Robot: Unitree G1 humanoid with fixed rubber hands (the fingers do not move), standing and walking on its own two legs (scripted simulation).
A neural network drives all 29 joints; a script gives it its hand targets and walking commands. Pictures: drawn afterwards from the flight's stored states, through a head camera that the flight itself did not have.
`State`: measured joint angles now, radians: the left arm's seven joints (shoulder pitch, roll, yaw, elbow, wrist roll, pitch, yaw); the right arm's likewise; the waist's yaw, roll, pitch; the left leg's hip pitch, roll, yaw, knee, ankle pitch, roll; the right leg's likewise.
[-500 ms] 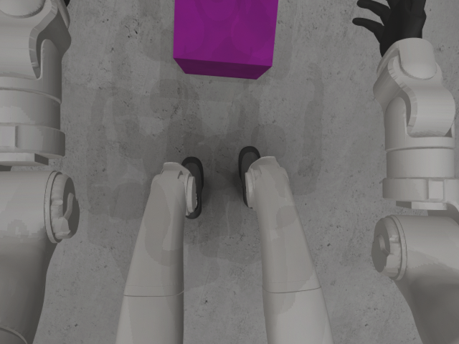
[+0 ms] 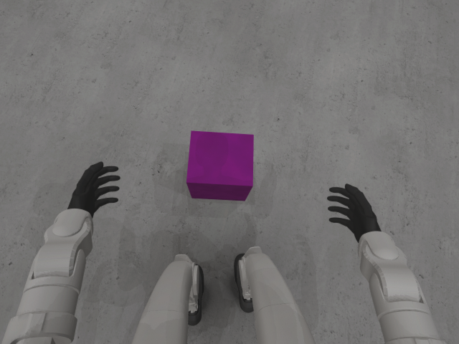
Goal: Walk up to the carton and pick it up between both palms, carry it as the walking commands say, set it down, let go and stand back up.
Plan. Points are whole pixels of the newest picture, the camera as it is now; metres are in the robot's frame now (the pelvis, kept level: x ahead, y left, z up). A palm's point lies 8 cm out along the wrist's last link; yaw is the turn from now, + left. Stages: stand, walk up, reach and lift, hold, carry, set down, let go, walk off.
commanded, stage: let go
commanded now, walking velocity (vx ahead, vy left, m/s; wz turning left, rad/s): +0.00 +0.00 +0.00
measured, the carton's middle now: (220, 168) +0.55 -0.01 -0.58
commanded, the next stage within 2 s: stand in 0.84 s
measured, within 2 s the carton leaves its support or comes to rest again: neither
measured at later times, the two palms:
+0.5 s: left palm (49, 246) +0.25 +0.25 -0.01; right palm (390, 264) +0.21 -0.24 +0.00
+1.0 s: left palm (38, 248) +0.25 +0.26 +0.00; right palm (394, 275) +0.19 -0.26 -0.01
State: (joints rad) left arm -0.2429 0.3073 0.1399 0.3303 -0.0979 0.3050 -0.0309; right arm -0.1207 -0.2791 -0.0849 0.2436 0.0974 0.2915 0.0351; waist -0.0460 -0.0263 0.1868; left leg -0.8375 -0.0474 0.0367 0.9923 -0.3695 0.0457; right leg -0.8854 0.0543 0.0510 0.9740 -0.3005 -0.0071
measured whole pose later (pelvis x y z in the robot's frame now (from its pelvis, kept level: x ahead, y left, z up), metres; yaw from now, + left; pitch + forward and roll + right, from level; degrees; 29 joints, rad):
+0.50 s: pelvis +0.07 +0.00 +0.06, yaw -1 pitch +0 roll +0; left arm 0.21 0.27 0.09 0.35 -0.04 0.11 -0.06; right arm 0.29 -0.23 -0.07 0.29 0.02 0.11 0.09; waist -0.03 -0.02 0.13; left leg -0.30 -0.04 0.02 0.62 -0.33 0.04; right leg -0.34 0.05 0.05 0.60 -0.26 -0.01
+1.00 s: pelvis +0.08 +0.01 +0.06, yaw -1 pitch +0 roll +0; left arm 0.21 0.27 0.08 0.57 -0.01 0.07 -0.03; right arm 0.29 -0.23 -0.07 0.59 -0.04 0.05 0.02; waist -0.03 -0.01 -0.10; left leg -0.27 -0.04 0.02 0.61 -0.34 0.04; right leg -0.32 0.05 0.05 0.59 -0.27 -0.01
